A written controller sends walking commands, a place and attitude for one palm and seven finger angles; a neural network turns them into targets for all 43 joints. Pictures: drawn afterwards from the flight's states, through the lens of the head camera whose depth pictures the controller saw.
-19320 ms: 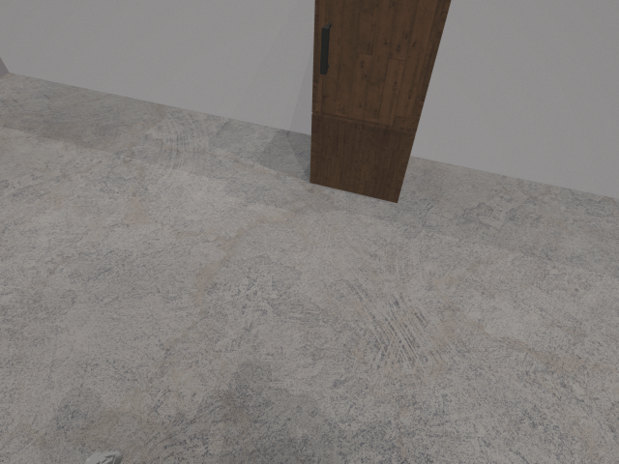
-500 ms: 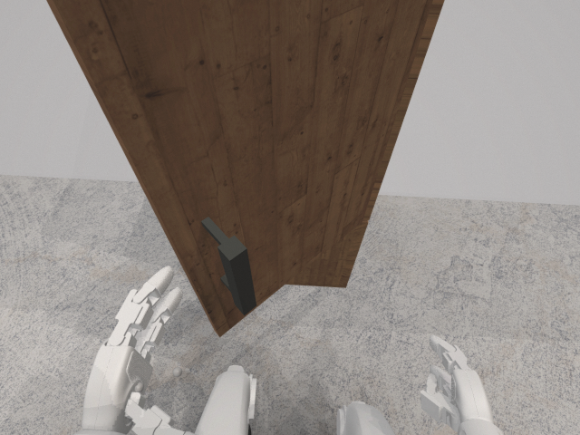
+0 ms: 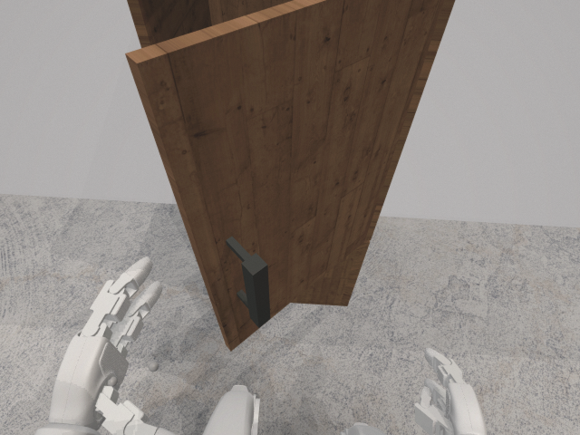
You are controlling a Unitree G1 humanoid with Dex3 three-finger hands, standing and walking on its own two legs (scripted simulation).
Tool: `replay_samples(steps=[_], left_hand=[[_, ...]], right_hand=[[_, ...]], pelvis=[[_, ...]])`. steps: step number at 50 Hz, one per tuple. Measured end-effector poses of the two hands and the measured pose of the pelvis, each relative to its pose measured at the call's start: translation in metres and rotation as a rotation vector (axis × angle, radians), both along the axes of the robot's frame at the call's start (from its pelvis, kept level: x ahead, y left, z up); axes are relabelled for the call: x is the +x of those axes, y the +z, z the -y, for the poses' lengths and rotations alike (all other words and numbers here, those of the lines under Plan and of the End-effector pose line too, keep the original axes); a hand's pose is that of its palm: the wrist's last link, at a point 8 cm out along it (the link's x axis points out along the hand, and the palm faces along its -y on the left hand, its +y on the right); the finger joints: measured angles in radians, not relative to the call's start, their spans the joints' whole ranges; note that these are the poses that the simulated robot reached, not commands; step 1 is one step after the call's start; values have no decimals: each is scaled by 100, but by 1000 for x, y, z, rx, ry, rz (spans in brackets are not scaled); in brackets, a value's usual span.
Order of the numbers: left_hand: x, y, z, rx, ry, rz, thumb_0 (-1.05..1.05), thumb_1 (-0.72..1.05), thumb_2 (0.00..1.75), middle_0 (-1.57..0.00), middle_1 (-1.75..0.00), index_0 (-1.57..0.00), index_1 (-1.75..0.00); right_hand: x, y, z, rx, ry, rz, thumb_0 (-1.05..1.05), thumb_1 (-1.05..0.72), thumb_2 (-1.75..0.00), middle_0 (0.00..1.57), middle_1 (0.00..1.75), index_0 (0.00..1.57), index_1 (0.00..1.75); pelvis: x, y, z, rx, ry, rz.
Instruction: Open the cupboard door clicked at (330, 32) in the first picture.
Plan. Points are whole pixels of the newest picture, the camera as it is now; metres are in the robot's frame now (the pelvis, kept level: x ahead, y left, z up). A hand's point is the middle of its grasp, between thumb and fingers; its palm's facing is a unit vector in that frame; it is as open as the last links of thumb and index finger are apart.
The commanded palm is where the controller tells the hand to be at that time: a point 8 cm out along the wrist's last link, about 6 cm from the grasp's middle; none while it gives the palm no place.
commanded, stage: draw the hand back to the body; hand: left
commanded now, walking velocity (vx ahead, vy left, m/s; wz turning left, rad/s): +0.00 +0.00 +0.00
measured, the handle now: (248, 284) +0.32 +0.09 +0.03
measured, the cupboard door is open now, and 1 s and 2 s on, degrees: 45 45 45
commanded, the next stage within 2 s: step back with the hand held close in 1.26 s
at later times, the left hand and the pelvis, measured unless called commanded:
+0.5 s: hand (68, 313) +0.21 +0.23 +0.16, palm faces +0.27 -0.88 -0.39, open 13.7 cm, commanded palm +0.17 +0.27 +0.20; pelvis +0.03 +0.01 +0.07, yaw +0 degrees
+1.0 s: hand out of the picture +0.25 +0.26 +0.27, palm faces +0.46 -0.80 -0.39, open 8.0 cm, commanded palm +0.20 +0.30 +0.28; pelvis +0.05 +0.00 +0.10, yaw -2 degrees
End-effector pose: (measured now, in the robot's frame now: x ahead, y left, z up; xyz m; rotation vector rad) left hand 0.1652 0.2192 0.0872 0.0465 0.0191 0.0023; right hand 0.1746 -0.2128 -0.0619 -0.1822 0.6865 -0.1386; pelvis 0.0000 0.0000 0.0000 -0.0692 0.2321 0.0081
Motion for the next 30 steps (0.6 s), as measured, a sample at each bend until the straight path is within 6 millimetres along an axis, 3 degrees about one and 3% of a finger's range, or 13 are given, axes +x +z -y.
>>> replay_samples(steps=[10,13,21,30], left_hand=[[0,38,-16,19,-6,38,-1,-47,32,-15,-30,-15,-30],[1,51,-21,146,56,-9,-1,-42,34,-16,-30,-15,-30],[0,82,-39,318,239,-112,-1,-19,44,-17,-30,-16,-30],[17,124,-57,366,337,-12,0,11,57,-18,-30,-18,-30]], right_hand=[[7,35,3,-23,6,65,1,-91,-90,20,30,20,30],[11,45,3,-36,-7,65,1,-91,-90,20,30,20,30],[21,68,-4,-31,-11,78,1,-91,-90,20,30,20,30],[30,79,-5,-29,13,73,1,-91,-90,20,30,20,30]], pelvis=[[9,23,-5,0,9,57],[13,32,-6,11,-3,74],[26,59,-9,28,-12,136],[40,78,-10,43,-19,198]])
